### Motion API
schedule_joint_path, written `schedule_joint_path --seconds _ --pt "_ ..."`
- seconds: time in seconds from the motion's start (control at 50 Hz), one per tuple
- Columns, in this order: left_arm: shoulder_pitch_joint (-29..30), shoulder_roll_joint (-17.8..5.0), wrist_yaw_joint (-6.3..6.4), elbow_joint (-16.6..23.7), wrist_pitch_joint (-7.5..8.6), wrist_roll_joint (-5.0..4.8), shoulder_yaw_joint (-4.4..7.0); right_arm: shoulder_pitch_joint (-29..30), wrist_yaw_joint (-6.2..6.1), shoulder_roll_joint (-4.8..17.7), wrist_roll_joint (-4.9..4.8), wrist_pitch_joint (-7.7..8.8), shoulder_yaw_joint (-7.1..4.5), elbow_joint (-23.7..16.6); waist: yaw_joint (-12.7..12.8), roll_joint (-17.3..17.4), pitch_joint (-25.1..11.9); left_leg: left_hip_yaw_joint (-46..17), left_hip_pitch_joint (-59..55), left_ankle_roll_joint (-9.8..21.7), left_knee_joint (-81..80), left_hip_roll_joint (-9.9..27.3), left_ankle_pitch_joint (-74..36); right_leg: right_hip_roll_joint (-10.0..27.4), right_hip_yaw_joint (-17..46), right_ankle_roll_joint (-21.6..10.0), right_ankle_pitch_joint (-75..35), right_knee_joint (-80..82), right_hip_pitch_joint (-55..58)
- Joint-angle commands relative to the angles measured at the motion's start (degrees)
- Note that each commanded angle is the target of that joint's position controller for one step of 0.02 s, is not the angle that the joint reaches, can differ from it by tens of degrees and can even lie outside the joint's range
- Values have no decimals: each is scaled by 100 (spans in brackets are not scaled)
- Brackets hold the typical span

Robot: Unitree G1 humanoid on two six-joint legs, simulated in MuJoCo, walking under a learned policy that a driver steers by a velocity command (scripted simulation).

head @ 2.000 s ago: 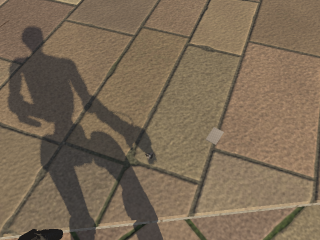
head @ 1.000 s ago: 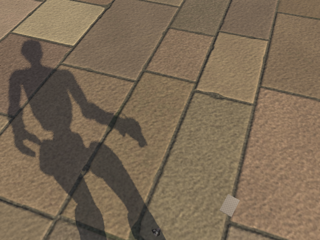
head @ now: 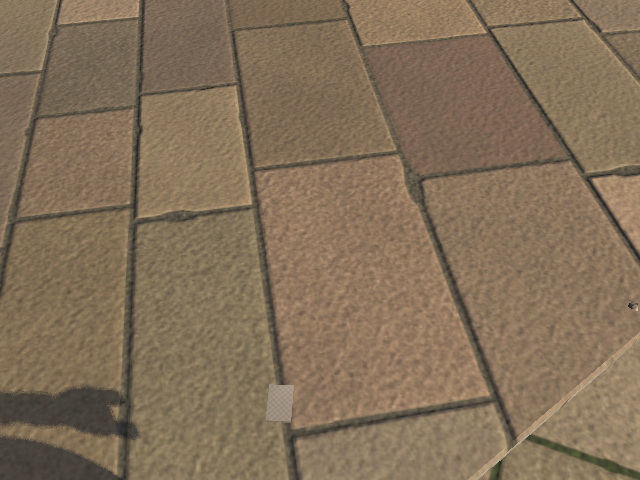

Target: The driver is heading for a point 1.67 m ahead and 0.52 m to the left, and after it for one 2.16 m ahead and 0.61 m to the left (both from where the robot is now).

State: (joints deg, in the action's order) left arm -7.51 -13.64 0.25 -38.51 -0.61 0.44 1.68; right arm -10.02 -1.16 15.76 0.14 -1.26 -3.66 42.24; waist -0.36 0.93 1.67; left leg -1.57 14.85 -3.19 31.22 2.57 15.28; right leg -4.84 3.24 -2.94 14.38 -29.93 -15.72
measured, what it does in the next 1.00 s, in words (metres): climbs: left foot 0.04 m higher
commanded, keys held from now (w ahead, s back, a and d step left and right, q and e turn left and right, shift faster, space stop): no key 0.12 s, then w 0.48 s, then w+q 0.40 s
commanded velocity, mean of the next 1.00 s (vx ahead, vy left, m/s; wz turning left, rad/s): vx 0.32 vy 0.00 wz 0.09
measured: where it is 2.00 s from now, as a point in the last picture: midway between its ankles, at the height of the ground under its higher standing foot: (253, 328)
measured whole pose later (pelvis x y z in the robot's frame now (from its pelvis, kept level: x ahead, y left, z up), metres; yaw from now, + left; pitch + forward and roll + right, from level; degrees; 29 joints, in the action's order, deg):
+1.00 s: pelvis +0.34 +0.05 +0.03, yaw +8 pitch +1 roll +1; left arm -12.8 -15.9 -0.3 -43.5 6.4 -0.2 2.0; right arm -14.8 1.6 15.6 0.1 3.5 -3.0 40.1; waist -0.4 -1.3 2.0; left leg 2.1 21.5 6.8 29.8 -6.6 9.2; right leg 3.3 4.7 -2.0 15.4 -72.6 -28.9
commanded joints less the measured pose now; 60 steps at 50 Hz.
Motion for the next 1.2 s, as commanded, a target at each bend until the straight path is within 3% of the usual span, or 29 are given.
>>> schedule_joint_path --seconds 0.02,0.04,0.06,0.08,0.12,0.18,0.24,0.3,0.36,0.38,0.4,0.42,0.44,0.48,0.54,0.62,0.66,0.72,0.78,0.82,0.84,0.86,0.88,0.9,0.94,0.98,1.02,1.08,1.2 --pt "-272 -557 -19 120 140 118 117 -217 7 810 133 169 -124 -334 124 132 -621 -608 -1272 320 -795 659 -2403 835 949 -182 -324 383 -277" --pt "-514 -493 -29 73 149 94 139 22 44 898 96 179 -152 -228 444 873 -611 -663 -607 654 -674 753 -1596 478 451 53 107 508 88" --pt "-193 -679 -20 11 131 130 156 224 95 541 71 216 -75 -343 209 635 -480 -577 -248 648 -824 545 -790 490 447 186 -52 458 401" --pt "32 -742 -12 40 104 86 198 201 105 467 102 251 -44 -314 113 546 -384 -441 -148 510 -831 413 -449 479 436 155 -162 375 399" --pt "55 -658 26 -10 17 51 194 120 103 502 107 329 -29 -278 59 404 -279 -310 -137 365 -779 291 -478 532 519 72 -522 342 360" --pt "-139 -566 51 -181 -13 -11 203 -272 18 569 31 303 -32 -145 -12 361 -136 -362 -93 572 -867 206 1528 241 222 -29 1304 82 -65" --pt "-97 -390 9 -154 200 -131 204 -684 -81 850 -43 309 -98 -84 -98 877 416 -1895 -221 1307 -1771 1222 3169 138 -375 20 1403 -973 -1090" --pt "-73 -389 -68 -167 397 -186 227 -638 -85 944 -100 328 -132 -73 -40 856 656 -2300 -84 1554 -2006 1625 2656 503 -357 -79 1395 -1087 -1117" --pt "-1126 -475 -148 -718 453 -145 330 -119 -6 700 -140 272 -62 -219 489 621 290 -936 872 1041 -1206 766 1362 249 -567 -152 64 242 1137" --pt "-1616 -782 -129 -826 467 -130 425 12 14 376 -101 315 43 -320 651 -88 88 -310 1303 726 -15 292 785 852 504 -359 512 755 1681" --pt "-2167 -1408 -152 -884 502 -113 579 89 -16 164 -113 415 105 -571 763 -1657 -114 406 2360 321 1965 -402 872 2037 2783 -1064 1147 1632 2379" --pt "-2163 -1219 -165 -830 578 -45 493 95 -40 481 -227 518 11 -592 741 -1462 -61 -179 3048 298 3334 -409 1718 2590 3836 -1602 1016 1924 2436" --pt "-1927 -943 -138 -788 642 -43 392 -78 8 564 -306 586 -30 -516 541 -930 187 -405 3568 424 4072 -163 1454 2562 3388 -1565 776 1762 2550" --pt "-1714 -771 -118 -762 637 -40 312 -67 106 440 -212 671 -12 -413 386 -373 198 -330 3938 617 4279 156 489 2176 2323 -1169 90 1729 2585" --pt "-1981 -413 -101 -934 489 -5 160 -4 297 200 -182 633 17 -422 321 -626 108 49 3872 538 4602 329 41 1777 1316 -941 -1325 1828 2392" --pt "-1949 -546 46 -964 356 -49 129 738 389 -47 -98 554 188 -829 324 -303 450 333 4021 262 3686 442 -440 1662 585 -904 -1723 2165 1632" --pt "-1948 -682 103 -953 351 -12 128 1328 395 -223 -103 577 308 -1030 518 -482 558 674 3260 279 2552 299 -844 1533 137 -824 -1915 2521 1071" --pt "-2189 -833 82 -1127 404 -71 143 1496 400 -78 -172 591 286 -1180 467 -646 577 837 2802 568 1825 109 -919 1726 -259 -731 -2804 2582 1410" --pt "-2060 -942 78 -1153 417 -57 154 1134 411 206 -173 576 133 -1217 40 -1037 -49 1026 1893 1006 1445 -407 -649 1890 -665 -509 -6151 1546 2110" --pt "-1702 -1118 126 -1051 341 8 222 -267 404 581 -188 482 -81 -878 -769 -1103 -880 998 263 1289 906 -760 -716 1809 -909 -273 -7281 -204 2097" --pt "-1600 -1149 176 -882 370 25 228 -1143 343 942 -183 420 -248 -641 -1137 -685 -1315 207 -1451 1425 598 -491 -899 1574 -873 -79 -5965 -1534 921" --pt "-2073 -349 99 -561 477 135 19 -1440 289 1513 -129 430 -367 -564 -604 1138 -2009 -3235 -3295 2414 -289 1152 752 358 -632 309 -931 -4117 -1419" --pt "-1809 -656 -77 -636 750 122 67 -1309 212 1151 -28 442 -260 -664 -682 1071 -2528 -5202 -3304 2528 -1508 1547 1531 107 617 151 1093 -5103 -2093" --pt "-1334 -943 -166 -420 859 -173 195 -877 196 890 25 492 -167 -672 -470 754 -1358 -4432 -2440 2255 -1664 1494 1807 375 652 93 785 -5300 -2744" --pt "-858 -784 -96 -254 914 -125 154 -461 245 689 -6 553 -115 -637 -80 -249 -357 -2960 -702 2014 -1857 1043 644 842 320 43 199 -4774 -2472" --pt "-1076 -777 -22 -241 747 -64 195 -132 280 532 40 616 -76 -730 301 67 -254 -2178 149 1946 -2059 598 37 1097 342 65 -67 -4546 -1941" --pt "-1030 -698 16 -159 623 20 192 -216 264 513 -74 669 -73 -662 370 104 -167 -1759 417 1964 -2155 413 -238 1184 240 223 -293 -4105 -2034" --pt "-285 -630 97 125 562 136 166 -538 161 697 -70 642 -117 -599 134 80 -8 -1415 632 1925 -2216 241 -677 1102 31 545 -1034 -2897 -2179" --pt "979 -503 16 419 690 -24 97 -1227 36 965 -190 510 -213 -402 -445 339 -108 -1567 -161 1646 -1820 276 -655 659 74 766 -1939 -515 -1874"
Keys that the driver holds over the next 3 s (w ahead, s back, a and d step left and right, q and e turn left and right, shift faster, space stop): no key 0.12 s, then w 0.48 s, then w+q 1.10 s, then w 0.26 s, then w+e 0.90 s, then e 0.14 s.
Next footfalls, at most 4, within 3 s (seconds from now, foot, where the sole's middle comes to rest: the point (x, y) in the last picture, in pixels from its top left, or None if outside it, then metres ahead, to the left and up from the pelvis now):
0.84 left None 0.44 0.12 -0.73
1.36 right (343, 359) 0.74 -0.02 -0.73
1.88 left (180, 318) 0.86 0.37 -0.73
2.42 right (206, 202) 1.24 0.35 -0.73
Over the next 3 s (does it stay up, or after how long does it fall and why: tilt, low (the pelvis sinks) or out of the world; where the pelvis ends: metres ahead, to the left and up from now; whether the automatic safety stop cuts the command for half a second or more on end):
stays up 1.32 0.51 0.03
